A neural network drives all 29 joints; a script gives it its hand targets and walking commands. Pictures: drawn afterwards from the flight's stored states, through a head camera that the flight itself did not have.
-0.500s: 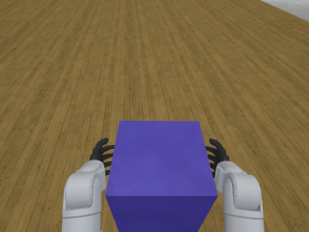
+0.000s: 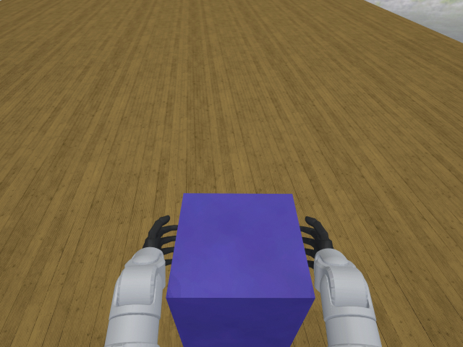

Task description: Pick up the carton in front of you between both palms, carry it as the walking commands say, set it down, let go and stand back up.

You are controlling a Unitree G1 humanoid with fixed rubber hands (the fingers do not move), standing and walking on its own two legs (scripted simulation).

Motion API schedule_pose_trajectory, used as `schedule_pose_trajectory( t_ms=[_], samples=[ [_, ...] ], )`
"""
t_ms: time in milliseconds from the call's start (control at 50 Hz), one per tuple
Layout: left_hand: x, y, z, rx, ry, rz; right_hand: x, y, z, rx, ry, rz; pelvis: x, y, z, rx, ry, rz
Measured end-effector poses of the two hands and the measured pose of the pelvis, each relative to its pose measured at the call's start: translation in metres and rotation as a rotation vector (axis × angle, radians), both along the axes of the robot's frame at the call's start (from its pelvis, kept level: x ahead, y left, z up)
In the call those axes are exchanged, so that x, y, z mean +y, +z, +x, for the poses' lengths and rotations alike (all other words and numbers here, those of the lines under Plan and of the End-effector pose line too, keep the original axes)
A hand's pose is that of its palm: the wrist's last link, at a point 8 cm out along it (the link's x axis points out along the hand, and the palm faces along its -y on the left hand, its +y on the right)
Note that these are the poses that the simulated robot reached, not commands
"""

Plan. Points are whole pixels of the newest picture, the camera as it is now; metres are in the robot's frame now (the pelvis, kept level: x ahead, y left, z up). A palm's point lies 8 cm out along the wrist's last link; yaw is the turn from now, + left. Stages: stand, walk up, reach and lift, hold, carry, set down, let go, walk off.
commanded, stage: carry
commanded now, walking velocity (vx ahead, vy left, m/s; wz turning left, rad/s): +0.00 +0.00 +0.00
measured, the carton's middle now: (237, 273) +0.28 +0.00 -0.03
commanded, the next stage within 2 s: hold in 0.44 s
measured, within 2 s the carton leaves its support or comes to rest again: neither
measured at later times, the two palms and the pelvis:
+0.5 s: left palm (151, 263) +0.26 +0.15 +0.04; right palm (324, 265) +0.26 -0.15 +0.04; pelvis -0.02 +0.00 +0.00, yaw +0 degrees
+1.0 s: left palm (148, 284) +0.22 +0.14 +0.05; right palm (335, 283) +0.22 -0.15 +0.05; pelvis -0.07 -0.01 +0.00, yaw +0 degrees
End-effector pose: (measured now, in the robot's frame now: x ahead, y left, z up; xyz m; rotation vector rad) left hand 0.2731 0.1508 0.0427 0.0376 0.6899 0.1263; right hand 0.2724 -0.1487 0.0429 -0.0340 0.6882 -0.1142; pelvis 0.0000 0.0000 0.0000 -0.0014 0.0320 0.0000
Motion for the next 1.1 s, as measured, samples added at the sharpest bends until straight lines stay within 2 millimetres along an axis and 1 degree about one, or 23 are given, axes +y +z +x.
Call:
schedule_pose_trajectory(
  t_ms=[100,200,300,440,600,760,940,1020,1100],
  samples=[
    [0.000,-0.005,0.002,-0.019,-0.004,0.005,0.000,-0.005,0.003,-0.019,0.003,-0.004,0.000,0.001,-0.010,0.000,-0.001,0.000],
    [0.000,-0.003,0.002,-0.051,-0.001,0.003,0.000,-0.002,0.003,-0.051,0.003,-0.003,0.000,0.001,-0.016,0.004,-0.001,0.000],
    [0.000,0.001,-0.003,-0.058,0.000,0.001,0.000,0.001,-0.002,-0.057,0.002,-0.004,0.000,0.000,-0.018,0.007,0.000,-0.001],
    [0.000,-0.002,-0.009,-0.036,-0.005,0.004,0.000,-0.002,-0.009,-0.036,0.001,-0.006,0.001,0.000,-0.019,0.005,-0.001,-0.001],
    [0.003,0.000,-0.027,-0.027,0.003,0.007,0.003,0.001,-0.024,-0.027,0.020,-0.017,-0.001,0.008,-0.029,-0.123,0.013,0.000],
    [0.000,0.002,-0.044,-0.037,0.011,0.005,0.001,0.003,-0.039,-0.037,0.023,-0.012,-0.004,0.006,-0.045,-0.183,0.015,0.000],
    [-0.005,0.007,-0.058,-0.045,0.009,0.006,-0.005,0.006,-0.053,-0.045,0.019,-0.003,-0.009,0.003,-0.064,-0.222,0.019,0.004],
    [-0.006,0.008,-0.054,-0.054,0.022,-0.013,-0.006,0.007,-0.050,-0.053,0.006,0.018,-0.011,-0.001,-0.070,-0.233,0.003,0.003],
    [-0.010,0.008,-0.041,-0.061,0.029,-0.055,-0.009,0.008,-0.042,-0.060,-0.034,0.049,-0.012,-0.004,-0.075,-0.241,-0.010,0.000]
  ],
)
